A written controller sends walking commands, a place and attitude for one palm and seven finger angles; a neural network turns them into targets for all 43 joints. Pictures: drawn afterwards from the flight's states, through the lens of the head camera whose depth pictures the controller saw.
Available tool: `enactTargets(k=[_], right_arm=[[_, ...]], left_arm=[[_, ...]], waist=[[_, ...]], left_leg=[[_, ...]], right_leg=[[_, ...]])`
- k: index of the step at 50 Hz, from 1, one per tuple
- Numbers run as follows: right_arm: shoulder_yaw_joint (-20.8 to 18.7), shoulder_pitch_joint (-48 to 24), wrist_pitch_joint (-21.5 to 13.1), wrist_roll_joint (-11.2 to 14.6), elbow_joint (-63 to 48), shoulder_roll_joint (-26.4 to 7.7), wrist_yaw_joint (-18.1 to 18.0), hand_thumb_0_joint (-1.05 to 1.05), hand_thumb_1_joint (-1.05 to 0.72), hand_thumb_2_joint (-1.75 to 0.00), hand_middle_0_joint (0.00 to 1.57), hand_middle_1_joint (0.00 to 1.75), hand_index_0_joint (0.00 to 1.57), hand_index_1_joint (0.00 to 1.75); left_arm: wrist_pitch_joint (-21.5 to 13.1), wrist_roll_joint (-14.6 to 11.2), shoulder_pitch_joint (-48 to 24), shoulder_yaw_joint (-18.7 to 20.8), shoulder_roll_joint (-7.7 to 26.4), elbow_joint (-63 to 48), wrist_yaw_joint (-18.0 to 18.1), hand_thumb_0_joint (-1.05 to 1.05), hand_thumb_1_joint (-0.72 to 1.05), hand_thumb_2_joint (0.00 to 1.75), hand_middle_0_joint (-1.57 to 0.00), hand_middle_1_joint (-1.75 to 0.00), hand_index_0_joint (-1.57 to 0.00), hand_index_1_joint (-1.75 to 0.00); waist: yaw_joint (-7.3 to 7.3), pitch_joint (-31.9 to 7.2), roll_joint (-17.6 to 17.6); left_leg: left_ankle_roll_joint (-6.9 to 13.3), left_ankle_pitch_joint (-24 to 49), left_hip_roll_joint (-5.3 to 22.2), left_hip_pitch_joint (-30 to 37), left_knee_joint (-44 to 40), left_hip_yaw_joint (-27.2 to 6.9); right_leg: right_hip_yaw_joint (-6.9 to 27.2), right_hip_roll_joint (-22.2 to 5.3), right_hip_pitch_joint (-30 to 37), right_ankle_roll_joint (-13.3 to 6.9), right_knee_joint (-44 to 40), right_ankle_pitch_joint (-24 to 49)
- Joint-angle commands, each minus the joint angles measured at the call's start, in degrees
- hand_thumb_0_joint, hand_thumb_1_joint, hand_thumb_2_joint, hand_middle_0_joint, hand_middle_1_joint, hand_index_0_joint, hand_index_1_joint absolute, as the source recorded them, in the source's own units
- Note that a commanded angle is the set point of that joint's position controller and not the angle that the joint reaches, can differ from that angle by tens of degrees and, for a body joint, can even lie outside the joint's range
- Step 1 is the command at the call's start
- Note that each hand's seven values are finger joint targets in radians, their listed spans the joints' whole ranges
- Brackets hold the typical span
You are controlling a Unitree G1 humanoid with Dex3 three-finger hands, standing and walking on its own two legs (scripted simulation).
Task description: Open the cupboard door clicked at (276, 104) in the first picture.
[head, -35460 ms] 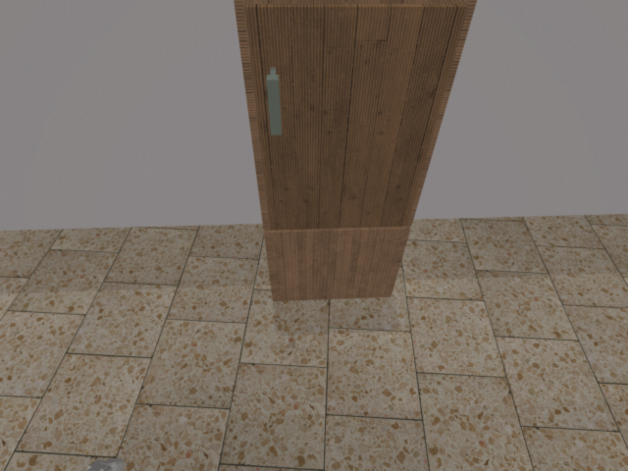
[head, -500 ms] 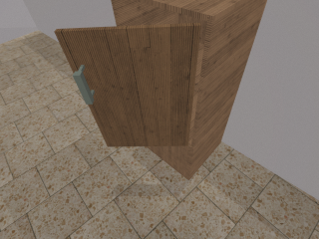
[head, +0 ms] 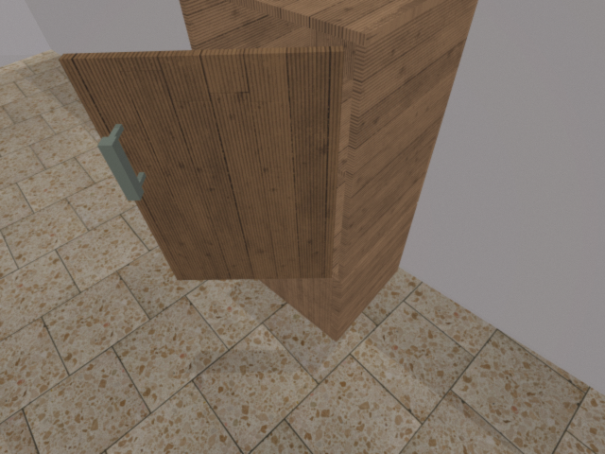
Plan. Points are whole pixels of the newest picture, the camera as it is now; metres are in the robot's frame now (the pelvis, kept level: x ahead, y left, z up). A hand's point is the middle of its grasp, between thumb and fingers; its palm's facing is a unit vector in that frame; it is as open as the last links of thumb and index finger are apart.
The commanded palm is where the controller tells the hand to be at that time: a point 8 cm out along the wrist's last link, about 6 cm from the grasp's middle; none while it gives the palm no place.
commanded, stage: look again from close up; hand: left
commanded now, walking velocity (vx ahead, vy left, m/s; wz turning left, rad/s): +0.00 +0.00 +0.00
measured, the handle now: (126, 162) +0.55 +0.34 +0.07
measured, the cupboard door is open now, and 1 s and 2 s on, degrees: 42 42 42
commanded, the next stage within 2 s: shuffle to correct the standing spot in 0.08 s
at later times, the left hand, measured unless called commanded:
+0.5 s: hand out of the picture +0.02 +0.19 -0.18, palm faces +0.09 -0.97 -0.23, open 7.3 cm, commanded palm none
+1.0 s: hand out of the picture +0.00 +0.29 -0.19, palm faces +0.10 -0.96 -0.25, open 7.3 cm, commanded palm none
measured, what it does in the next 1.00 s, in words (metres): steps on the spot: left foot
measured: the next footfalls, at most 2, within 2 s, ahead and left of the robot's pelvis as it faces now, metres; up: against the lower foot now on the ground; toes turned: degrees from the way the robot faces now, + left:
left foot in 1.00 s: +0.05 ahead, +0.25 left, +0.00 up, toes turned +5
right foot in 1.22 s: +0.05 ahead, +0.01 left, +0.00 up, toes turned +0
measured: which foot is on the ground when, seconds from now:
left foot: down 0.00-0.74, up 0.76-0.98, down 1.00-1.00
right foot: down 0.00-1.00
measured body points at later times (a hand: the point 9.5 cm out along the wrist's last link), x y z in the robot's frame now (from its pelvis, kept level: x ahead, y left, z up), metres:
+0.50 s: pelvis +0.01 +0.01 -0.01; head +0.03 +0.00 +0.44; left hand +0.02 +0.25 -0.16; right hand +0.03 -0.23 -0.17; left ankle -0.01 +0.14 -0.74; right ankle +0.00 -0.09 -0.74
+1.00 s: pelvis +0.00 +0.09 -0.02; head +0.03 +0.09 +0.43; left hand +0.00 +0.34 -0.17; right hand +0.10 -0.15 -0.16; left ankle +0.01 +0.24 -0.74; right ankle -0.01 -0.07 -0.74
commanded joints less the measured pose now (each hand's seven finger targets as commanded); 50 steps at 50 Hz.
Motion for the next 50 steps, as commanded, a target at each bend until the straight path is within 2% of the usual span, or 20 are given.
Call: enactTargets(k=[1,11,22,25,26,28,29,32,34,35,36,37,38,40,42,46,47,48,49,50], right_arm=[[-1.19,2.11,-0.68,0.12,-1.7,-5.38,-0.43,0.0,-0.9,-0.9,0.2,0.3,0.2,0.3],[-1.26,2.31,-0.05,0.19,-1.51,-4.57,-0.56,0.0,-0.9,-0.9,0.2,0.3,0.2,0.3],[-2.56,3.18,1.94,0.13,-5.25,-2.63,-0.24,0.0,-0.9,-0.9,0.2,0.3,0.2,0.3],[-2.96,5.48,1.74,-0.04,-5.58,-3.31,-0.05,0.0,-0.9,-0.9,0.2,0.3,0.2,0.3],[-3.19,5.73,1.72,-0.16,-5.87,-3.89,0.02,0.0,-0.9,-0.9,0.2,0.3,0.2,0.3],[-3.5,5.55,1.75,-0.48,-6.79,-6.28,-0.18,0.0,-0.9,-0.9,0.2,0.3,0.2,0.3],[-3.59,5.03,1.81,-0.43,-7.57,-6.65,-0.3,0.0,-0.9,-0.9,0.2,0.3,0.2,0.3],[-3.49,2.12,1.93,-0.66,-9.35,-5.91,-0.34,0.0,-0.9,-0.9,0.2,0.3,0.2,0.3],[-3.65,0.78,1.92,-0.63,-10.27,-6.48,-0.29,0.0,-0.9,-0.9,0.2,0.3,0.2,0.3],[-3.74,0.1,1.91,-0.32,-10.88,-6.14,-0.21,0.0,-0.9,-0.9,0.2,0.3,0.2,0.3],[-3.86,-0.26,1.93,0.11,-11.97,-4.68,0.08,0.0,-0.9,-0.9,0.2,0.3,0.2,0.3],[-3.99,-1.68,2.27,-0.07,-13.11,-3.32,0.46,0.0,-0.9,-0.9,0.2,0.3,0.2,0.3],[-3.98,-4.02,2.67,-0.44,-13.01,-3.65,0.36,0.0,-0.9,-0.9,0.2,0.3,0.2,0.3],[-4.14,-4.49,2.77,-0.19,-13.24,-3.21,0.9,0.0,-0.9,-0.9,0.2,0.3,0.2,0.3],[-4.18,-3.26,3.08,0.08,-13.13,-2.13,1.85,0.0,-0.9,-0.9,0.2,0.3,0.2,0.3],[-4.08,0.13,2.48,0.46,-12.1,-1.53,2.08,0.0,-0.9,-0.9,0.2,0.3,0.2,0.3],[-4.19,2.66,2.23,0.47,-11.34,-1.81,1.97,0.0,-0.9,-0.9,0.2,0.3,0.2,0.3],[-4.37,4.62,1.89,0.23,-10.84,-3.69,1.72,0.0,-0.9,-0.9,0.2,0.3,0.2,0.3],[-5.19,6.14,1.36,-0.39,-10.97,-7.69,1.38,0.0,-0.9,-0.9,0.2,0.3,0.2,0.3],[-5.55,8.38,1.43,-0.69,-11.37,-11.02,0.94,0.0,-0.9,-0.9,0.2,0.3,0.2,0.3]], left_arm=[[-1.17,-0.03,2.71,1.78,9.06,-1.7,0.56,0.0,0.9,0.9,-0.2,-0.3,-0.2,-0.3],[-1.22,0.01,3.62,2.05,8.86,-1.75,0.73,0.0,0.9,0.9,-0.2,-0.3,-0.2,-0.3],[0.29,0.76,6.35,4.87,10.89,-3.87,1.71,0.0,0.9,0.9,-0.2,-0.3,-0.2,-0.3],[0.96,0.73,5.1,5.36,10.22,-5.36,1.62,0.0,0.9,0.9,-0.2,-0.3,-0.2,-0.3],[1.38,0.74,4.38,5.29,9.53,-5.95,1.52,0.0,0.9,0.9,-0.2,-0.3,-0.2,-0.3],[2.08,0.85,3.32,4.74,6.12,-7.02,1.33,0.0,0.9,0.9,-0.2,-0.3,-0.2,-0.3],[2.33,0.88,3.25,4.39,4.87,-7.26,1.3,0.0,0.9,0.9,-0.2,-0.3,-0.2,-0.3],[2.31,0.84,5.67,3.98,3.06,-7.01,1.23,0.0,0.9,0.9,-0.2,-0.3,-0.2,-0.3],[1.73,0.84,8.89,3.96,2.99,-6.14,1.3,0.0,0.9,0.9,-0.2,-0.3,-0.2,-0.3],[1.19,0.93,10.99,4.29,4.47,-5.75,1.51,0.0,0.9,0.9,-0.2,-0.3,-0.2,-0.3],[0.69,1.29,12.71,5.05,8.79,-5.45,1.9,0.0,0.9,0.9,-0.2,-0.3,-0.2,-0.3],[0.35,1.25,14.43,6.06,12.32,-5.17,2.06,0.0,0.9,0.9,-0.2,-0.3,-0.2,-0.3],[-0.06,1.17,16.1,6.36,12.41,-4.69,2.49,0.0,0.9,0.9,-0.2,-0.3,-0.2,-0.3],[0.1,1.69,11.55,6.23,11.27,-6.22,2.71,0.0,0.9,0.9,-0.2,-0.3,-0.2,-0.3],[0.19,2.04,6.27,6.36,11.67,-8.44,2.4,0.0,0.9,0.9,-0.2,-0.3,-0.2,-0.3],[1.05,1.71,3.99,7.26,14.37,-9.41,1.37,0.0,0.9,0.9,-0.2,-0.3,-0.2,-0.3],[1.5,1.71,3.22,7.31,14.17,-9.75,1.26,0.0,0.9,0.9,-0.2,-0.3,-0.2,-0.3],[2.12,1.5,3.34,7.04,12.57,-10.08,1.14,0.0,0.9,0.9,-0.2,-0.3,-0.2,-0.3],[2.83,1.27,4.09,6.4,8.44,-10.94,0.94,0.0,0.9,0.9,-0.2,-0.3,-0.2,-0.3],[3.01,1.07,3.1,5.28,4.87,-12.19,0.96,0.0,0.9,0.9,-0.2,-0.3,-0.2,-0.3]], waist=[[0.66,-1.93,-2.75],[0.74,-0.48,-2.01],[1.69,0.78,-8.31],[0.97,-0.24,-6.29],[0.76,-0.25,-2.07],[1.02,0.85,7.72],[1.3,1.08,8.94],[2.79,-0.76,6.75],[4.16,-3.04,4.37],[5.01,-3.51,0.61],[4.97,-4.17,-9.8],[5.72,-2.47,-15.93],[6.92,-2.31,-16.66],[4.62,-0.38,-13.05],[2.33,-0.14,-13.02],[1.32,-1.57,-12.69],[0.09,-1.97,-11.39],[-0.41,-3.24,-5.63],[-0.85,-3.88,9.16],[-2.02,-3.33,16.16]], left_leg=[[2.45,6.59,3.69,0.06,-2.69,-3.28],[1.78,5.78,3.16,-0.25,-1.36,-2.48],[0.71,-4.23,0.89,-6.79,6.07,-0.03],[1.45,2.78,1.54,-1.68,3.01,0.24],[2.45,6.51,3.05,-0.46,2.1,-1.54],[7.44,13.44,9.53,-1.57,-2.26,-8.65],[9.91,14.7,11.26,-2.67,-4.13,-10.52],[12.67,21.99,11.53,-3.17,-1.83,-9.55],[10.93,23.71,9.3,-3.68,2.86,-7.11],[8.57,18.97,7.05,-6.83,7.39,-5.2],[4.58,7.06,1.22,-15.19,15.5,-0.1],[1.56,-14.12,-3.4,-22.31,24.14,1.91],[1.14,-19.66,-1.36,-24.74,33.07,-2.7],[0.95,-16.51,-0.01,-26.77,39.46,-6.02],[0.31,-13.15,0.45,-20.26,32.67,-4.38],[-0.28,-3.24,-3.91,-4.85,13.12,3.55],[-0.36,-0.35,-4.17,0.02,7.25,4.57],[0.13,0.93,-2.41,4.06,3.23,3.57],[4.32,6.1,8.11,6.21,-0.99,-9.91],[10.99,11.09,17.05,0.47,-6.18,-21.02]], right_leg=[[6.86,-6.96,1.72,-0.82,-6.26,12.29],[8.0,-7.89,1.6,-1.18,-7.54,14.31],[15.29,-18.28,0.88,-6.86,-6.54,17.78],[10.38,-14.6,-3.84,-4.48,-1.99,12.47],[7.54,-12.1,-5.81,-3.01,0.43,7.88],[-0.84,-4.87,-8.65,0.26,8.65,-4.54],[-2.3,-3.39,-9.38,0.97,13.27,-11.08],[-2.32,-3.88,-8.28,0.37,17.85,-13.77],[-2.25,-4.8,-3.13,0.41,9.4,-6.37],[1.29,-7.66,1.42,-0.32,2.32,2.41],[14.44,-17.9,7.49,-4.01,-2.51,13.49],[23.39,-28.25,10.17,-10.1,-5.92,28.52],[25.08,-29.53,9.65,-12.92,-6.19,33.52],[17.9,-25.95,6.36,-11.66,-4.95,30.02],[10.63,-22.45,-0.86,-8.1,-4.55,24.36],[6.61,-17.93,-8.48,-3.79,-1.93,10.72],[5.26,-16.44,-10.67,-2.34,1.21,6.27],[2.94,-13.5,-12.3,-0.75,7.01,2.34],[-2.48,-6.84,-18.83,2.25,17.66,-11.15],[-2.45,-2.8,-20.48,3.19,28.92,-23.75]])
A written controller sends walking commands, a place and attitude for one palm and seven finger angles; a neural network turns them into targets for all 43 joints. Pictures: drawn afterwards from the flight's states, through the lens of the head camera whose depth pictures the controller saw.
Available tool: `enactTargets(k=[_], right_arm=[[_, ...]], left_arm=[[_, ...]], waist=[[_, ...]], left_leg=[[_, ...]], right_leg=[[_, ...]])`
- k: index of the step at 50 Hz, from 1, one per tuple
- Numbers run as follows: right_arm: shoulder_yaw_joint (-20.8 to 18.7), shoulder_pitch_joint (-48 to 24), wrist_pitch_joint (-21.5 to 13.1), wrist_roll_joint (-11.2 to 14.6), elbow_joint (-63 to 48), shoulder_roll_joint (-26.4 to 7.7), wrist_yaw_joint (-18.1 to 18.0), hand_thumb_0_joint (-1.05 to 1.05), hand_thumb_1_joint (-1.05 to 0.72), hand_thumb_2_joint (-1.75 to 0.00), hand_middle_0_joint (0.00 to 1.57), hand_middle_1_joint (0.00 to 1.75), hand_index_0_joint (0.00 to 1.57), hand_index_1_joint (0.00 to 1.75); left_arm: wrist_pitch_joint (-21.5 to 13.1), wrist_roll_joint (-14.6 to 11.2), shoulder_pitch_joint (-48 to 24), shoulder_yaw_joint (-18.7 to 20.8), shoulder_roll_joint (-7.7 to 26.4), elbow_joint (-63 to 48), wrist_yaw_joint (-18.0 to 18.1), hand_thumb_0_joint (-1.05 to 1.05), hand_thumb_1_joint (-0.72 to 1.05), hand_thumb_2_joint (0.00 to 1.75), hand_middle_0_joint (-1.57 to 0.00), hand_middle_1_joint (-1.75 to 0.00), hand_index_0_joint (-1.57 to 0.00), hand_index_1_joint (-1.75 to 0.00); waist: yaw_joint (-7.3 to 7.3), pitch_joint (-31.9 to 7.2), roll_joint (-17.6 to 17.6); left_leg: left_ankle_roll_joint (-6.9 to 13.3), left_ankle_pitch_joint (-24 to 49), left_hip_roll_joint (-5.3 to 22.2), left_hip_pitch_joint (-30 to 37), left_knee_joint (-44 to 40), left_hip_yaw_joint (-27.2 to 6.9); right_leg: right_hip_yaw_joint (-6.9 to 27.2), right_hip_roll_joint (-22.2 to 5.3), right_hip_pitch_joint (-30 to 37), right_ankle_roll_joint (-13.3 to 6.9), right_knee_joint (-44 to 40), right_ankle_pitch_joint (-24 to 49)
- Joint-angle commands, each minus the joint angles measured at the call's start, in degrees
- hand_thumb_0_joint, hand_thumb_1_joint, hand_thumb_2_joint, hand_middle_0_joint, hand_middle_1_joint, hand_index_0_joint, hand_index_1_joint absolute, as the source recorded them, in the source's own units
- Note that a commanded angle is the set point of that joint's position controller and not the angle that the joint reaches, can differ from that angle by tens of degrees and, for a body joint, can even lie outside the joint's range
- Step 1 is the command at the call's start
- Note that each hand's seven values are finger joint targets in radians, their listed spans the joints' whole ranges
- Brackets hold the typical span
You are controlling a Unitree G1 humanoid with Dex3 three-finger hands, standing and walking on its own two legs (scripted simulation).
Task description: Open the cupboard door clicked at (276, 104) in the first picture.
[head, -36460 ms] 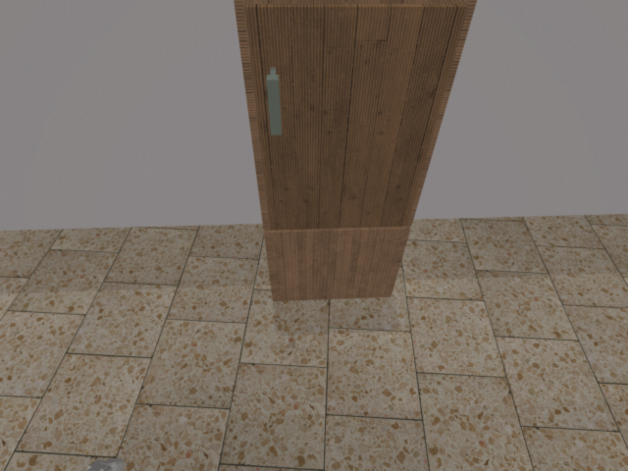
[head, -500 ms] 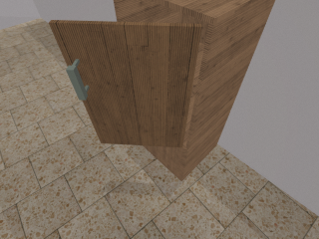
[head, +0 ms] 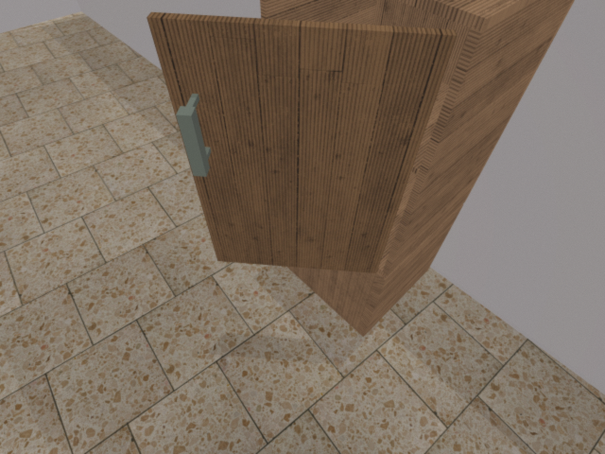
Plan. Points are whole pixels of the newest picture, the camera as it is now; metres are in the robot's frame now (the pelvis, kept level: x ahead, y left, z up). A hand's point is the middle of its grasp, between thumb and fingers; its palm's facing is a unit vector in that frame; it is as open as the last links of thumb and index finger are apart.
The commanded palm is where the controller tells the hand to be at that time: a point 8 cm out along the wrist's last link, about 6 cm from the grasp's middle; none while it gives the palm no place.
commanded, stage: come to a stop and stand still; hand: left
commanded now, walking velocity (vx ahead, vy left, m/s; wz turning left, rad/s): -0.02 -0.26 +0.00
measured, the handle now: (197, 135) +0.55 +0.23 +0.09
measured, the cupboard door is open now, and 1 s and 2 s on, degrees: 42 42 42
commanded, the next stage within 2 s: look again from close up in 1.22 s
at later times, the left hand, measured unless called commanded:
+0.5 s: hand out of the picture +0.05 +0.19 -0.15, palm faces +0.01 -0.98 -0.22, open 7.2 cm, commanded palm none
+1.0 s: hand out of the picture +0.06 +0.28 -0.14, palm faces +0.02 -0.95 -0.32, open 7.3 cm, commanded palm none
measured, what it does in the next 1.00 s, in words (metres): steps on the spot: right foot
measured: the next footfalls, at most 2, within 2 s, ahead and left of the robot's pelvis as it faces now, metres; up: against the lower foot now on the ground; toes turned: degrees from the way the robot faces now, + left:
right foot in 0.22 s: +0.05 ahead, -0.08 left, +0.00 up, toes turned -2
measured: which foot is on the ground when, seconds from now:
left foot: down 0.00-1.00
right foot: down 0.00-0.00, up 0.02-0.20, down 0.22-1.00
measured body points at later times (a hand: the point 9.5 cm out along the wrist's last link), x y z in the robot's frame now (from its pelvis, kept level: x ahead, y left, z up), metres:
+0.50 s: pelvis +0.01 +0.01 +0.02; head +0.03 +0.00 +0.47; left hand +0.05 +0.25 -0.14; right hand +0.00 -0.20 -0.15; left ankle +0.01 +0.15 -0.72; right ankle +0.01 -0.08 -0.72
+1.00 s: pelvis -0.01 +0.05 +0.02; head -0.03 +0.05 +0.47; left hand +0.06 +0.33 -0.11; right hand +0.10 -0.23 -0.11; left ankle +0.01 +0.15 -0.72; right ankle +0.01 -0.08 -0.72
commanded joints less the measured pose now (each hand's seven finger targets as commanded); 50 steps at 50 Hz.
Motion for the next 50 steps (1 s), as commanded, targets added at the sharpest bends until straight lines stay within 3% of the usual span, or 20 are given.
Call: enactTargets(k=[1,2,4,7,9,10,11,12,13,15,18,21,22,23,24,25,28,32,35,50], right_arm=[[-1.99,10.49,-0.77,-1.12,-0.35,-9.93,-1.59,0.0,-0.9,-0.9,0.2,0.3,0.2,0.3],[-1.74,8.25,-1.32,-1.31,-0.07,-8.65,-2.12,0.0,-0.9,-0.9,0.2,0.3,0.2,0.3],[-0.48,3.19,-2.33,-1.29,-0.1,-6.04,-2.45,0.0,-0.9,-0.9,0.2,0.3,0.2,0.3],[0.0,3.6,-2.34,-1.39,1.69,-5.07,-2.93,0.0,-0.9,-0.9,0.2,0.3,0.2,0.3],[-0.09,3.8,-1.84,-0.75,2.72,-5.05,-3.01,0.0,-0.9,-0.9,0.2,0.3,0.2,0.3],[0.17,4.24,-1.8,-0.29,3.18,-3.7,-2.89,0.0,-0.9,-0.9,0.2,0.3,0.2,0.3],[0.82,4.21,-1.71,0.07,3.19,-2.06,-2.67,0.0,-0.9,-0.9,0.2,0.3,0.2,0.3],[1.3,4.34,-1.4,-0.09,3.94,-0.3,-2.5,0.0,-0.9,-0.9,0.2,0.3,0.2,0.3],[1.37,5.01,-1.01,-0.21,5.01,-0.32,-2.52,0.0,-0.9,-0.9,0.2,0.3,0.2,0.3],[1.59,7.1,-1.05,-0.22,7.58,-0.19,-2.47,0.0,-0.9,-0.9,0.2,0.3,0.2,0.3],[1.99,7.14,-1.88,-0.23,9.65,-0.46,-2.61,0.0,-0.9,-0.9,0.2,0.3,0.2,0.3],[2.11,7.04,-2.14,-0.09,10.62,-0.66,-2.79,0.0,-0.9,-0.9,0.2,0.3,0.2,0.3],[1.24,3.64,-2.32,-0.67,4.4,-7.23,-2.61,0.0,-0.9,-0.9,0.2,0.3,0.2,0.3],[-0.05,5.04,-3.34,-0.58,3.68,-6.46,-2.67,0.0,-0.9,-0.9,0.2,0.3,0.2,0.3],[0.02,6.29,-3.35,-0.59,3.94,-5.48,-2.9,0.0,-0.9,-0.9,0.2,0.3,0.2,0.3],[-0.18,7.44,-3.17,-0.5,3.63,-5.03,-3.05,0.0,-0.9,-0.9,0.2,0.3,0.2,0.3],[-0.48,6.52,-2.66,-0.35,2.92,-5.21,-2.81,0.0,-0.9,-0.9,0.2,0.3,0.2,0.3],[-0.6,5.29,-2.92,-0.19,2.89,-7.39,-2.69,0.0,-0.9,-0.9,0.2,0.3,0.2,0.3],[-0.79,2.68,-3.03,-0.11,2.47,-10.07,-2.61,0.0,-0.9,-0.9,0.2,0.3,0.2,0.3],[0.17,-4.9,-2.88,-0.12,2.63,-15.63,-1.35,0.0,-0.9,-0.9,0.2,0.3,0.2,0.3]], left_arm=[[-0.38,-0.49,-3.48,0.54,3.37,-6.76,0.53,0.0,0.9,0.9,-0.2,-0.3,-0.2,-0.3],[-0.75,-0.4,-2.67,0.28,1.82,-5.55,0.69,0.0,0.9,0.9,-0.2,-0.3,-0.2,-0.3],[-1.77,-0.59,-1.69,0.03,3.22,-3.49,-0.19,0.0,0.9,0.9,-0.2,-0.3,-0.2,-0.3],[-2.3,-1.46,-0.32,-1.5,0.56,-1.25,-0.66,0.0,0.9,0.9,-0.2,-0.3,-0.2,-0.3],[-2.48,-1.45,2.68,-1.52,1.25,0.49,-0.64,0.0,0.9,0.9,-0.2,-0.3,-0.2,-0.3],[-2.76,-1.18,2.81,-1.34,3.04,0.77,-0.49,0.0,0.9,0.9,-0.2,-0.3,-0.2,-0.3],[-3.02,-1.1,2.21,-1.47,4.84,0.74,-0.46,0.0,0.9,0.9,-0.2,-0.3,-0.2,-0.3],[-3.39,-1.22,0.99,-1.6,5.83,0.99,-0.38,0.0,0.9,0.9,-0.2,-0.3,-0.2,-0.3],[-3.68,-1.32,0.06,-1.54,6.21,1.14,-0.35,0.0,0.9,0.9,-0.2,-0.3,-0.2,-0.3],[-3.6,-1.49,-2.18,-1.91,5.07,1.21,-0.19,0.0,0.9,0.9,-0.2,-0.3,-0.2,-0.3],[-3.35,-1.7,-1.59,-2.1,3.5,2.25,-0.15,0.0,0.9,0.9,-0.2,-0.3,-0.2,-0.3],[-3.33,-1.84,-0.48,-2.24,3.29,3.63,-0.13,0.0,0.9,0.9,-0.2,-0.3,-0.2,-0.3],[-4.31,-0.58,1.43,-2.78,12.31,-0.4,0.64,0.0,0.9,0.9,-0.2,-0.3,-0.2,-0.3],[-4.69,-1.16,1.79,-1.31,9.09,-0.34,0.84,0.0,0.9,0.9,-0.2,-0.3,-0.2,-0.3],[-5.06,-1.42,0.93,-1.53,9.17,-1.05,0.88,0.0,0.9,0.9,-0.2,-0.3,-0.2,-0.3],[-5.12,-1.35,0.32,-1.05,8.99,-1.86,0.82,0.0,0.9,0.9,-0.2,-0.3,-0.2,-0.3],[-4.91,-1.17,-0.05,-0.85,9.18,-2.35,0.8,0.0,0.9,0.9,-0.2,-0.3,-0.2,-0.3],[-4.67,-1.24,-0.64,-0.9,9.59,-3.06,0.71,0.0,0.9,0.9,-0.2,-0.3,-0.2,-0.3],[-4.37,-1.28,-1.72,-0.79,11.12,-3.23,0.5,0.0,0.9,0.9,-0.2,-0.3,-0.2,-0.3],[-3.84,-1.03,-6.08,-1.85,15.28,-2.23,-0.6,0.0,0.9,0.9,-0.2,-0.3,-0.2,-0.3]], waist=[[-4.55,-2.26,13.93],[-3.13,-3.97,16.88],[-1.34,-2.32,13.16],[-1.78,-3.18,10.04],[-0.77,-4.19,7.08],[-0.95,-3.48,3.51],[-1.62,-2.75,-0.79],[-2.6,-0.87,-3.58],[-3.13,-0.79,-7.67],[-3.9,0.43,-4.9],[-2.58,1.55,3.67],[-1.87,0.47,4.0],[-2.7,5.71,2.58],[-2.32,-3.97,5.9],[-3.03,-9.59,6.06],[-3.44,-10.39,3.69],[-3.39,-3.66,-2.53],[-2.91,-2.14,2.0],[-2.59,-0.72,4.19],[-2.34,-1.77,3.13]], left_leg=[[13.58,7.52,18.54,3.89,-16.99,-22.92],[14.16,7.91,18.06,4.65,-16.98,-24.29],[11.84,15.14,13.63,2.98,-14.77,-16.13],[10.33,26.43,12.49,4.85,-11.13,-11.2],[7.67,19.01,10.25,3.28,-8.43,-9.76],[5.16,11.63,7.67,0.09,-6.51,-7.78],[2.69,3.82,4.03,-0.88,-5.36,-4.21],[1.31,-0.06,1.44,0.57,-5.21,-2.03],[0.77,-0.58,1.17,3.2,-3.83,-1.33],[0.86,3.37,2.1,6.72,-6.37,-2.21],[1.49,9.19,4.23,5.8,-11.24,-4.37],[1.57,8.18,4.44,6.01,-12.39,-4.41],[2.07,10.77,2.43,3.16,-8.38,-6.13],[1.9,8.21,3.27,4.24,-4.65,-4.6],[2.11,8.18,2.62,5.21,-3.19,-4.72],[2.1,6.72,2.01,4.31,-2.65,-4.2],[2.63,4.37,1.32,2.22,-2.65,-3.69],[3.43,11.75,3.41,4.84,-5.89,-4.78],[3.78,11.35,4.21,4.13,-8.02,-6.1],[3.6,2.84,4.79,5.41,-15.09,-7.97]], right_leg=[[0.74,6.16,-13.15,-3.44,22.22,-14.75],[2.71,5.82,-13.95,-3.93,25.09,-12.61],[2.72,4.72,-9.66,-3.84,19.8,-6.61],[-0.2,6.65,0.05,-2.99,0.41,-4.82],[-0.38,7.5,7.74,-2.94,-12.06,6.35],[4.23,5.22,10.72,-3.79,-16.22,9.89],[9.24,0.59,9.75,-5.69,-18.48,12.71],[11.05,-1.7,6.46,-7.61,-19.8,15.09],[11.19,-1.91,3.89,-8.36,-20.93,15.41],[8.36,-0.02,1.47,-8.06,-20.71,13.75],[5.22,3.58,4.77,-5.87,-18.58,13.55],[4.91,3.65,6.99,-5.5,-19.01,13.48],[4.29,4.48,5.15,-4.88,-19.24,18.99],[7.73,1.41,8.36,-5.93,-16.29,17.85],[9.11,0.52,11.36,-7.3,-15.83,21.5],[9.31,-0.04,11.99,-8.14,-16.07,21.3],[9.26,-0.26,8.44,-8.48,-17.57,21.17],[6.2,2.78,7.04,-7.12,-14.94,22.0],[5.72,3.43,6.63,-6.31,-14.79,18.09],[5.57,2.81,7.13,-4.53,-19.7,9.97]])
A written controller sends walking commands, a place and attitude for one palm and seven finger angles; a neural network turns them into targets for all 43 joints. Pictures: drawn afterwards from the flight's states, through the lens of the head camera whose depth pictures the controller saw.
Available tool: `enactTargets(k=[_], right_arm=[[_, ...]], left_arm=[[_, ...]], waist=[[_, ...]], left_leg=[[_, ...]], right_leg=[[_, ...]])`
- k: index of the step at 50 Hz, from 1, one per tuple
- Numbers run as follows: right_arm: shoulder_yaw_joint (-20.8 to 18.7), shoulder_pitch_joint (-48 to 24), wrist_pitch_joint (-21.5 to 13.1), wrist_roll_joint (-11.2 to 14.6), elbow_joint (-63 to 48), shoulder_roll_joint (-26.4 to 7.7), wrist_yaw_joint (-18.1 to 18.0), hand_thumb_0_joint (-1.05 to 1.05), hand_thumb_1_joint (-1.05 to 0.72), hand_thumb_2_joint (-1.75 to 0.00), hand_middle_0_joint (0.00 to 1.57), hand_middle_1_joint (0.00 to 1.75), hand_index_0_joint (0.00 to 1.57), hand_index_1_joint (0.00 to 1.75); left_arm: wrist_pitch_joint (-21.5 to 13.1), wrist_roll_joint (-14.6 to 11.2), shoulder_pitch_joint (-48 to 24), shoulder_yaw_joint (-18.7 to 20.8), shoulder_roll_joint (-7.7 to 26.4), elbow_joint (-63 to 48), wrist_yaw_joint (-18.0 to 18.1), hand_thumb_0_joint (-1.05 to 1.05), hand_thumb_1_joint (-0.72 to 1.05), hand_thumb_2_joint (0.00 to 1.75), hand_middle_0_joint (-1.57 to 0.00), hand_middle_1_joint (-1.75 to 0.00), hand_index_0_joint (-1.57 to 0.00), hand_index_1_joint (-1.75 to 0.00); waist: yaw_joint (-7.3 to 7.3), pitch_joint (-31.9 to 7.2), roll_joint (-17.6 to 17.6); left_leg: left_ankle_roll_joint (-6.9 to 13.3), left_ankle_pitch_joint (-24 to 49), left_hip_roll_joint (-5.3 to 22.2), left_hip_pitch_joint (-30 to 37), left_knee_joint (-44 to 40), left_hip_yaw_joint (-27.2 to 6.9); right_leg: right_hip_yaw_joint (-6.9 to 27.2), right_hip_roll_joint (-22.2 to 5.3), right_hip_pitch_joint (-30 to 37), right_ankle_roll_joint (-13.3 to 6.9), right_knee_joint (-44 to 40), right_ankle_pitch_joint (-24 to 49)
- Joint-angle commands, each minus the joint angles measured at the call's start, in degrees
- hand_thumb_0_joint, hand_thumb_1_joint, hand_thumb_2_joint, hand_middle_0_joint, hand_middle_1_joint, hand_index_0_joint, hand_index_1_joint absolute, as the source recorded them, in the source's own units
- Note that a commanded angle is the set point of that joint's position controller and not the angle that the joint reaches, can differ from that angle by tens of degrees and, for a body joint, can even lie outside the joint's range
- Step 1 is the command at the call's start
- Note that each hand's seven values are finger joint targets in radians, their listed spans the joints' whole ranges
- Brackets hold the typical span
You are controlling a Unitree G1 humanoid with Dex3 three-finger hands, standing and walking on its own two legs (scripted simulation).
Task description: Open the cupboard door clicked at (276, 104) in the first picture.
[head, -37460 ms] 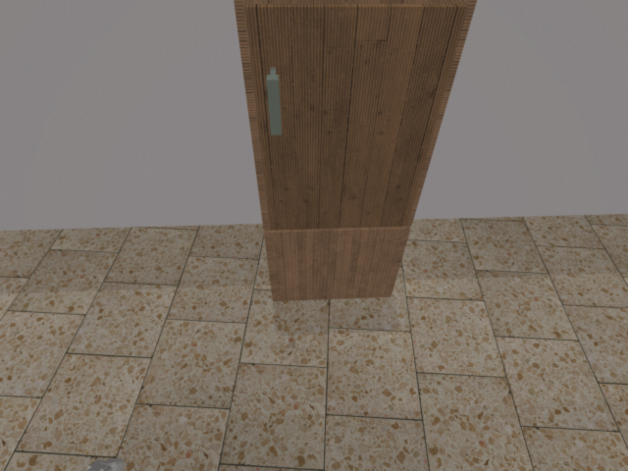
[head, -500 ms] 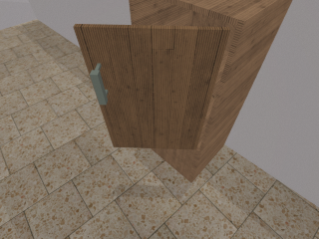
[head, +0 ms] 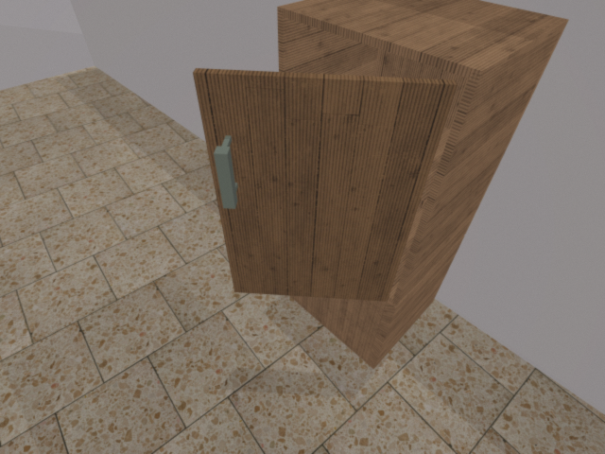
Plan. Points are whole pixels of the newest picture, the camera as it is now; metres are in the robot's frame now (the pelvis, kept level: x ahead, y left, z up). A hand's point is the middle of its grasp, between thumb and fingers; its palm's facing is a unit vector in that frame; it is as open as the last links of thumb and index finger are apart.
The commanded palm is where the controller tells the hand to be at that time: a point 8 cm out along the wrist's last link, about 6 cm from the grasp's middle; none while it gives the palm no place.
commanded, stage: come to a stop and stand still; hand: left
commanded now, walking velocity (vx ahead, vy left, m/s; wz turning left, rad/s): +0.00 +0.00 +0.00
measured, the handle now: (228, 172) +0.56 +0.18 +0.07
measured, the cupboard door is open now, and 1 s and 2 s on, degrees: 42 42 42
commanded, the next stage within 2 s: look again from close up in 0.22 s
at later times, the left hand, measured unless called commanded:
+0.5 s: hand out of the picture +0.01 +0.22 -0.17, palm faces -0.01 -0.97 -0.26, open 7.3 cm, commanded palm none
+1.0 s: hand out of the picture -0.02 +0.19 -0.18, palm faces +0.00 -0.98 -0.18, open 7.3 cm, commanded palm none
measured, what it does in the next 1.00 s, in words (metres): stands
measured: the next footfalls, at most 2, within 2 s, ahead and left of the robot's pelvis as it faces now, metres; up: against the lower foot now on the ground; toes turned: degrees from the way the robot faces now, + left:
none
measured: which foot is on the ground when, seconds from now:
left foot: down 0.00-1.00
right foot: down 0.00-1.00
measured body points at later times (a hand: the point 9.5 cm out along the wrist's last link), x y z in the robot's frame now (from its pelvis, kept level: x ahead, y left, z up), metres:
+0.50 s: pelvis -0.01 +0.01 +0.00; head -0.02 +0.02 +0.45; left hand +0.01 +0.28 -0.15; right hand +0.03 -0.25 -0.14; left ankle +0.02 +0.10 -0.74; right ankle +0.01 -0.13 -0.74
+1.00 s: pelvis -0.01 +0.01 +0.00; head -0.01 +0.02 +0.45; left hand -0.02 +0.24 -0.16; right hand +0.00 -0.21 -0.15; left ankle +0.02 +0.10 -0.74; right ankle +0.01 -0.13 -0.74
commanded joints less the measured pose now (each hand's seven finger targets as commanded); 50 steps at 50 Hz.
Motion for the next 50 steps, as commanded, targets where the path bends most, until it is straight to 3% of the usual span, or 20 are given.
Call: enactTargets(k=[1,11,16,19,31,44,46,48,50], right_arm=[[-2.0,-2.1,-0.79,0.23,-2.71,-10.23,-0.3,0.0,-0.9,-0.9,0.2,0.3,0.2,0.3],[-1.8,-1.41,-0.49,0.46,-0.09,-9.83,-0.09,0.0,-0.9,-0.9,0.2,0.3,0.2,0.3],[-1.65,-0.3,-0.58,0.69,1.57,-8.78,-0.18,0.0,-0.9,-0.9,0.2,0.3,0.2,0.3],[-1.52,0.47,-0.55,0.75,2.44,-7.96,-0.27,0.0,-0.9,-0.9,0.2,0.3,0.2,0.3],[-1.58,3.55,0.15,0.8,4.07,-4.25,-0.44,0.0,-0.9,-0.9,0.2,0.3,0.2,0.3],[-1.44,6.74,0.34,0.94,4.77,0.05,-0.69,0.0,-0.9,-0.9,0.2,0.3,0.2,0.3],[-1.13,7.92,0.37,0.73,5.7,1.43,-0.78,0.0,-0.9,-0.9,0.2,0.3,0.2,0.3],[-1.54,8.99,0.68,0.61,5.89,1.77,-0.87,0.0,-0.9,-0.9,0.2,0.3,0.2,0.3],[-1.98,9.15,0.97,0.38,5.71,1.19,-1.01,0.0,-0.9,-0.9,0.2,0.3,0.2,0.3]], left_arm=[[-1.3,0.07,-1.37,1.5,9.42,-3.05,0.28,0.0,0.9,0.9,-0.2,-0.3,-0.2,-0.3],[-1.1,0.11,-0.11,0.89,8.96,-0.52,0.33,0.0,0.9,0.9,-0.2,-0.3,-0.2,-0.3],[-1.27,0.04,0.88,0.7,8.08,0.65,0.56,0.0,0.9,0.9,-0.2,-0.3,-0.2,-0.3],[-1.21,0.01,1.52,0.65,7.23,1.19,0.73,0.0,0.9,0.9,-0.2,-0.3,-0.2,-0.3],[-0.6,0.21,4.79,0.25,3.25,2.74,1.1,0.0,0.9,0.9,-0.2,-0.3,-0.2,-0.3],[-0.67,0.22,8.2,0.1,-0.75,2.97,1.56,0.0,0.9,0.9,-0.2,-0.3,-0.2,-0.3],[-0.66,0.05,9.42,-0.26,-2.65,3.92,1.45,0.0,0.9,0.9,-0.2,-0.3,-0.2,-0.3],[-0.29,0.35,10.49,-0.02,-3.29,4.13,1.36,0.0,0.9,0.9,-0.2,-0.3,-0.2,-0.3],[0.13,0.61,11.3,0.35,-3.85,4.05,1.09,0.0,0.9,0.9,-0.2,-0.3,-0.2,-0.3]], waist=[[-0.39,1.26,0.09],[-0.32,2.29,0.37],[-0.33,1.03,-0.84],[-0.33,0.97,-0.23],[-0.31,4.45,0.66],[-0.41,4.76,-0.16],[-0.69,3.2,-0.7],[-0.71,4.71,-0.67],[-0.65,7.19,1.49]], left_leg=[[1.09,0.04,6.67,-1.21,-8.27,-7.79],[0.68,-3.49,6.53,-1.75,-10.41,-8.25],[0.69,0.61,6.59,-0.26,-9.65,-7.93],[0.58,1.65,6.61,-0.18,-9.62,-7.77],[0.02,-5.96,6.22,-2.79,-11.4,-7.98],[-0.16,-3.54,5.88,-2.32,-9.75,-6.81],[-0.35,-7.05,6.1,-1.04,-10.28,-6.9],[0.03,-13.65,6.49,-2.44,-10.82,-7.46],[0.65,-20.36,7.64,-4.53,-12.38,-8.76]], right_leg=[[5.53,-5.0,-1.18,-1.99,-6.03,1.07],[5.15,-5.34,-0.88,-1.49,-7.39,0.02],[5.15,-5.7,0.25,-1.41,-7.67,2.35],[5.09,-5.73,0.83,-1.37,-7.77,2.72],[4.95,-5.26,-1.03,-0.89,-8.0,-0.55],[5.27,-4.97,-2.48,-0.78,-7.68,0.38],[4.78,-4.39,-2.29,-0.39,-7.85,-2.08],[4.21,-3.56,-3.52,-0.48,-6.71,-6.72],[3.11,-2.32,-5.55,-0.62,-4.32,-10.22]])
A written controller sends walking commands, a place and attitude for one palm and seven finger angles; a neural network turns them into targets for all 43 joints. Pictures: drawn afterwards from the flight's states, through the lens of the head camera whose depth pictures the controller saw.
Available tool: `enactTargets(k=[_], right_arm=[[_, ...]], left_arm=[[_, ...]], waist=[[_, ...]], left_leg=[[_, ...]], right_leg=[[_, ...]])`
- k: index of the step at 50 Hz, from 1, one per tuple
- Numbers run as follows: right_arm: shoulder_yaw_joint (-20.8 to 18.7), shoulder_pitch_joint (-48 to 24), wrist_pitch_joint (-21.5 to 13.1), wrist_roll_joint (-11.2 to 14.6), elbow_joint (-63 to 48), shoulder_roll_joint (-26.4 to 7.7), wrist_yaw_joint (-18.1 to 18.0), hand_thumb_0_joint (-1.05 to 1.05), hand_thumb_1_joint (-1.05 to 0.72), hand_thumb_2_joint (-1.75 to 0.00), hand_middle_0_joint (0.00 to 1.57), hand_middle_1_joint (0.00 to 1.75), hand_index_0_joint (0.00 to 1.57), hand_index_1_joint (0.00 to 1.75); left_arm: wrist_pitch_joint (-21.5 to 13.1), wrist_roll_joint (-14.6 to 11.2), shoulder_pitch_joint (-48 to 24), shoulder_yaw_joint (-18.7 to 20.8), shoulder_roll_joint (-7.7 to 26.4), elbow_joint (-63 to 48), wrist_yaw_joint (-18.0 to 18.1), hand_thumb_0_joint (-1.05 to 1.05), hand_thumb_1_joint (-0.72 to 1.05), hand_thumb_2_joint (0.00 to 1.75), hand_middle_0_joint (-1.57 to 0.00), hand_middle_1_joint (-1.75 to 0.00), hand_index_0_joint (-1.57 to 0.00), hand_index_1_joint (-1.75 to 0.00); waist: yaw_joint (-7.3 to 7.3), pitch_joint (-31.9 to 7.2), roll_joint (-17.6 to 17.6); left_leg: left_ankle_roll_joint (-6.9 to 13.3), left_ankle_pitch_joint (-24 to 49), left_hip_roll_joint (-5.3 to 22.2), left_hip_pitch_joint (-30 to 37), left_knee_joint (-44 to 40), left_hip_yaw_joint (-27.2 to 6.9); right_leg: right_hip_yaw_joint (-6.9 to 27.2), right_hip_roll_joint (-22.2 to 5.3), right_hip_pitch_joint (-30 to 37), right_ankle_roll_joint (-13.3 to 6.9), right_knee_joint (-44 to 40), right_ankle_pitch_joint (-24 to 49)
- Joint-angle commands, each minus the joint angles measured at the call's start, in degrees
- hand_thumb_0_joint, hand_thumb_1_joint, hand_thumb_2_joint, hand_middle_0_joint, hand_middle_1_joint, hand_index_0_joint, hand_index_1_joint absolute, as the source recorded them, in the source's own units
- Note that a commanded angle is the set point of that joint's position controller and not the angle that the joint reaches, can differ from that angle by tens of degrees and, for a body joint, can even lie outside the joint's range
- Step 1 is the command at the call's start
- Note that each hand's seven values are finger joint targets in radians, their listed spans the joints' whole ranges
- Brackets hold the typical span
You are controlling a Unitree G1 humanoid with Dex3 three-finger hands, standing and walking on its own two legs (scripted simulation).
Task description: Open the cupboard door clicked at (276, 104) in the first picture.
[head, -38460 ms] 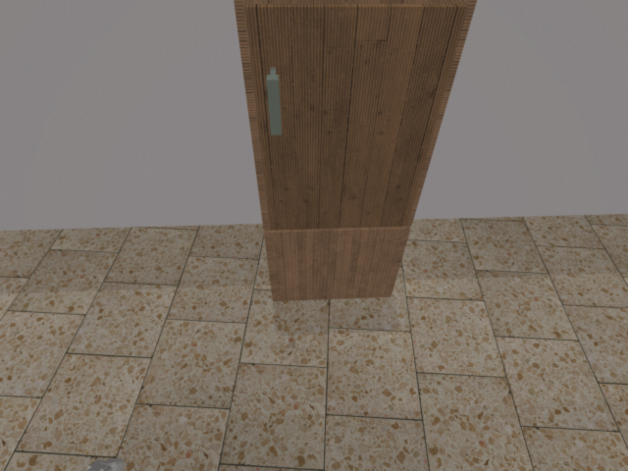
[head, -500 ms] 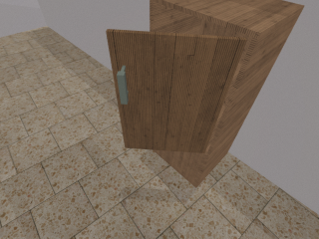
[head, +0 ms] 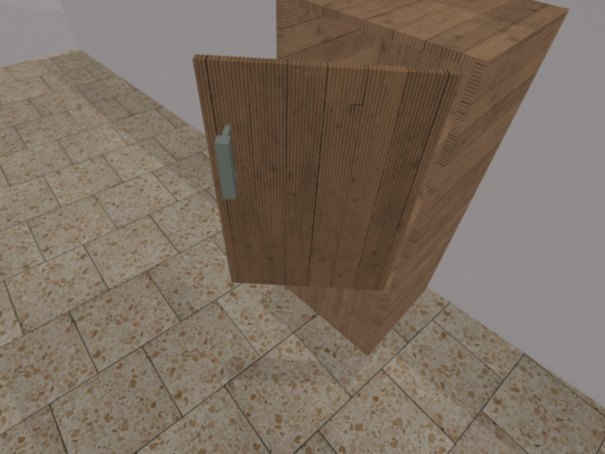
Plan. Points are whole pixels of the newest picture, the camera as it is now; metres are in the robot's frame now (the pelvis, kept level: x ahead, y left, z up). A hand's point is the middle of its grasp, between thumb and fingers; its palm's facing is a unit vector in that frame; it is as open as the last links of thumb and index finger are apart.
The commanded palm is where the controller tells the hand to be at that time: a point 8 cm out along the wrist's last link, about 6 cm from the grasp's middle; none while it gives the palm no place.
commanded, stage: come to a stop and stand still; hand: left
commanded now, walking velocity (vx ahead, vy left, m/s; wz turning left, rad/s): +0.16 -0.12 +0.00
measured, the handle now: (228, 162) +0.57 +0.17 +0.07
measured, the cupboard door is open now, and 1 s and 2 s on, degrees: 42 42 42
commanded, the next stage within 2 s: look again from close up in 0.94 s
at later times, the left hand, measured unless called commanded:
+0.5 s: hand out of the picture +0.06 +0.16 -0.17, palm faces -0.01 -0.97 -0.23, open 7.3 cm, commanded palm none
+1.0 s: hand out of the picture +0.08 +0.14 -0.17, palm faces +0.00 -0.97 -0.22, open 7.3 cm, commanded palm none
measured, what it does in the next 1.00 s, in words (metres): shifts its weight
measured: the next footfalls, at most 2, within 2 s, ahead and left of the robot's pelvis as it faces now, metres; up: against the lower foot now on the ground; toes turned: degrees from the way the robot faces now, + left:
none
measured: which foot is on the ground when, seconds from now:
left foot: down 0.00-1.00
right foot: down 0.00-1.00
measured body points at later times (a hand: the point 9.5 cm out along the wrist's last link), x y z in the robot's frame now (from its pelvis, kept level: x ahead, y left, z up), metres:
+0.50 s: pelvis +0.05 -0.02 -0.01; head +0.06 -0.04 +0.44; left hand +0.06 +0.21 -0.16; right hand +0.05 -0.23 -0.18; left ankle +0.03 +0.09 -0.74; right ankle +0.02 -0.14 -0.74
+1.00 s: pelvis +0.06 -0.04 +0.00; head +0.08 -0.05 +0.45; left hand +0.09 +0.19 -0.16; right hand +0.08 -0.27 -0.17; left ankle +0.03 +0.09 -0.74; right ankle +0.02 -0.14 -0.74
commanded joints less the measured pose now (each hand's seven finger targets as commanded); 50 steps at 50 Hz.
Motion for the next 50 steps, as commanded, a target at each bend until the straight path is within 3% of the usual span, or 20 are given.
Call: enactTargets(k=[1,2,3,4,5,6,7,8,9,11,13,14,22,29,46,50], right_arm=[[-2.3,2.92,-0.09,-0.23,-1.95,-7.64,-0.78,0.0,-0.9,-0.9,0.2,0.3,0.2,0.3],[-2.34,2.86,-0.12,-0.1,-2.15,-7.67,-0.83,0.0,-0.9,-0.9,0.2,0.3,0.2,0.3],[-1.67,-1.99,-0.34,-0.3,-6.34,-10.31,-0.8,0.0,-0.9,-0.9,0.2,0.3,0.2,0.3],[-0.9,-0.47,-0.23,-0.7,-8.14,-4.63,0.11,0.0,-0.9,-0.9,0.2,0.3,0.2,0.3],[-0.72,2.8,-0.42,-0.65,-8.71,-4.85,0.23,0.0,-0.9,-0.9,0.2,0.3,0.2,0.3],[-0.77,4.55,-0.63,-0.64,-8.68,-4.67,0.18,0.0,-0.9,-0.9,0.2,0.3,0.2,0.3],[-0.56,5.66,-1.06,-0.79,-8.72,-4.51,0.04,0.0,-0.9,-0.9,0.2,0.3,0.2,0.3],[-0.55,5.11,-1.41,-0.51,-8.92,-4.8,-0.08,0.0,-0.9,-0.9,0.2,0.3,0.2,0.3],[-0.54,4.98,-1.64,-0.3,-9.31,-5.26,-0.3,0.0,-0.9,-0.9,0.2,0.3,0.2,0.3],[-0.45,5.26,-1.98,-0.05,-9.25,-5.19,-0.56,0.0,-0.9,-0.9,0.2,0.3,0.2,0.3],[0.01,5.89,-2.41,0.01,-8.25,-4.5,-0.85,0.0,-0.9,-0.9,0.2,0.3,0.2,0.3],[0.11,6.35,-2.38,0.07,-7.6,-4.48,-0.95,0.0,-0.9,-0.9,0.2,0.3,0.2,0.3],[0.34,5.49,-2.18,-0.03,-4.98,-4.09,-1.14,0.0,-0.9,-0.9,0.2,0.3,0.2,0.3],[0.15,4.2,-1.99,-0.12,-4.03,-4.94,-1.38,0.0,-0.9,-0.9,0.2,0.3,0.2,0.3],[-0.03,1.96,-1.45,-0.1,-3.17,-6.2,-1.58,0.0,-0.9,-0.9,0.2,0.3,0.2,0.3],[-0.05,1.78,-1.37,-0.05,-3.11,-6.31,-1.58,0.0,-0.9,-0.9,0.2,0.3,0.2,0.3]], left_arm=[[-0.15,0.52,5.68,1.41,3.52,-1.44,-0.21,0.0,0.9,0.9,-0.2,-0.3,-0.2,-0.3],[-0.18,0.62,6.17,1.36,3.2,-1.38,-0.27,0.0,0.9,0.9,-0.2,-0.3,-0.2,-0.3],[-0.91,1.1,8.1,0.54,5.01,0.72,2.03,0.0,0.9,0.9,-0.2,-0.3,-0.2,-0.3],[-1.31,0.63,5.74,0.89,6.8,-2.14,1.53,0.0,0.9,0.9,-0.2,-0.3,-0.2,-0.3],[-1.44,0.4,4.29,1.12,7.47,-3.09,1.15,0.0,0.9,0.9,-0.2,-0.3,-0.2,-0.3],[-1.6,0.23,3.79,1.15,6.57,-3.71,0.95,0.0,0.9,0.9,-0.2,-0.3,-0.2,-0.3],[-1.94,0.35,3.53,1.17,5.46,-3.83,0.74,0.0,0.9,0.9,-0.2,-0.3,-0.2,-0.3],[-2.07,0.24,4.36,0.88,4.3,-3.39,0.55,0.0,0.9,0.9,-0.2,-0.3,-0.2,-0.3],[-2.23,0.17,5.02,0.71,3.36,-2.99,0.47,0.0,0.9,0.9,-0.2,-0.3,-0.2,-0.3],[-2.39,-0.01,5.44,0.4,2.45,-2.01,0.5,0.0,0.9,0.9,-0.2,-0.3,-0.2,-0.3],[-2.69,-0.27,4.94,0.36,2.55,-1.5,0.63,0.0,0.9,0.9,-0.2,-0.3,-0.2,-0.3],[-2.67,-0.43,4.7,0.39,2.97,-1.46,0.69,0.0,0.9,0.9,-0.2,-0.3,-0.2,-0.3],[-2.42,-0.47,2.74,0.96,4.33,-1.63,0.87,0.0,0.9,0.9,-0.2,-0.3,-0.2,-0.3],[-2.35,-0.6,1.27,1.34,5.82,-1.97,0.95,0.0,0.9,0.9,-0.2,-0.3,-0.2,-0.3],[-1.95,-0.62,-0.95,1.67,7.22,-2.55,0.71,0.0,0.9,0.9,-0.2,-0.3,-0.2,-0.3],[-1.94,-0.58,-0.84,1.66,7.27,-2.42,0.65,0.0,0.9,0.9,-0.2,-0.3,-0.2,-0.3]], waist=[[0.03,6.45,3.84],[0.4,7.52,4.37],[2.27,9.63,3.79],[0.95,5.87,1.85],[-1.2,4.78,3.8],[-1.87,4.05,6.74],[-1.62,3.71,10.12],[-0.89,3.64,10.19],[-0.28,3.42,8.51],[0.03,3.46,1.45],[-0.27,3.04,-0.09],[-0.48,2.29,-0.8],[-0.21,2.42,-0.51],[0.04,0.27,0.45],[0.03,0.27,1.7],[-0.02,0.84,0.57]], left_leg=[[0.28,-24.23,9.34,-4.95,-11.03,-10.76],[0.73,-24.28,9.78,-6.39,-11.42,-11.28],[-1.29,-10.19,7.78,-10.23,1.14,-3.19],[-1.81,-16.86,3.5,-8.82,3.98,-2.94],[-1.23,-17.47,3.78,-7.2,3.53,-4.23],[-0.48,-16.37,4.87,-6.27,1.67,-6.12],[0.27,-14.52,6.28,-6.66,-0.37,-8.1],[0.93,-13.5,7.75,-6.75,-2.63,-10.21],[1.46,-11.86,8.5,-7.34,-3.26,-10.84],[1.35,-6.25,7.83,-6.52,-1.9,-9.1],[0.71,3.57,6.86,-3.48,0.22,-6.57],[0.5,4.44,6.74,-2.14,0.49,-6.21],[-0.1,6.67,6.39,-0.17,-0.54,-4.8],[-0.67,10.61,6.61,2.32,0.11,-3.86],[-1.27,9.72,7.25,4.4,-1.36,-3.53],[-1.3,8.4,7.17,4.29,-1.74,-3.7]], right_leg=[[1.39,-0.95,-5.34,-1.86,-0.61,-12.48],[0.96,-0.63,-4.77,-1.88,0.18,-10.35],[1.23,-2.33,-5.48,-2.72,0.5,-4.02],[6.17,-3.86,-7.53,-4.49,-2.32,-18.93],[6.85,-4.07,-11.51,-5.49,-1.97,-24.38],[5.74,-2.66,-12.29,-5.52,0.51,-21.56],[3.17,-1.47,-10.51,-5.21,3.16,-16.45],[2.13,-0.42,-9.04,-4.83,4.82,-11.89],[1.67,-0.19,-6.74,-4.53,4.99,-8.53],[2.73,-1.1,-4.69,-4.31,4.0,-3.15],[3.9,-2.38,-4.05,-4.14,3.44,3.57],[4.17,-2.66,-3.68,-4.0,3.16,4.34],[4.36,-3.46,-1.0,-3.95,1.99,9.57],[4.51,-4.1,1.41,-4.16,2.1,17.13],[4.88,-3.95,2.11,-4.3,-0.33,16.47],[5.07,-3.9,1.85,-4.19,-1.07,15.39]])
